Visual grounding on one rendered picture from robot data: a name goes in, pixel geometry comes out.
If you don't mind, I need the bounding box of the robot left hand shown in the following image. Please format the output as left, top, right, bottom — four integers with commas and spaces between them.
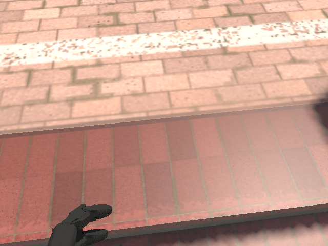
47, 204, 121, 246

